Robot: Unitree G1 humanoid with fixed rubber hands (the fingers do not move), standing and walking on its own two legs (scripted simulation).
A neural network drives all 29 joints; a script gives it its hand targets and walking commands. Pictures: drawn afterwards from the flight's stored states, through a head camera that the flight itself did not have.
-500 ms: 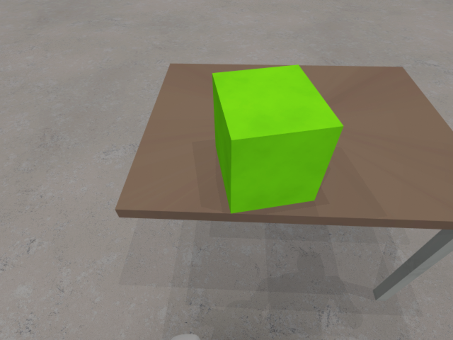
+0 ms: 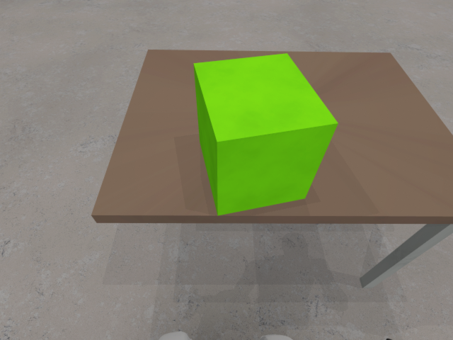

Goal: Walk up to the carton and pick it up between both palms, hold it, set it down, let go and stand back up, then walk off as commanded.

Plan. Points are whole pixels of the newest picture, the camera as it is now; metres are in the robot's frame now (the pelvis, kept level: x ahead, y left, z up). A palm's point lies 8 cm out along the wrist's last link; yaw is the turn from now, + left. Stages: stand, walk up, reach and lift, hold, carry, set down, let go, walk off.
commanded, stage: walk up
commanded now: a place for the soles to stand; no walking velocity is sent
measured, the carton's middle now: (252, 134) +0.52 -0.05 +0.04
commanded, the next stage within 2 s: none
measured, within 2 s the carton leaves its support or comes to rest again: neither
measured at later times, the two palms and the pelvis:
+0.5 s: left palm out of the picture +0.04 +0.29 -0.11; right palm out of the picture +0.03 -0.31 -0.10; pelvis -0.03 +0.00 +0.00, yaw +0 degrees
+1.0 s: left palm out of the picture +0.05 +0.30 -0.11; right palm out of the picture +0.04 -0.31 -0.10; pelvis -0.02 +0.00 +0.00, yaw +0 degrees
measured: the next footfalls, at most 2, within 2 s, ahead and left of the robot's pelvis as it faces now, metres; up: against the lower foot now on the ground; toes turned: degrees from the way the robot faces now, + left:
left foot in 0.30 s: +0.04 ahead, +0.14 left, +0.00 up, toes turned +1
left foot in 1.62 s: +0.23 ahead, +0.05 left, +0.00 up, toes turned -3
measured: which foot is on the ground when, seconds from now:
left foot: down 0.00-0.00, up 0.02-0.28, down 0.30-1.00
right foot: down 0.00-1.00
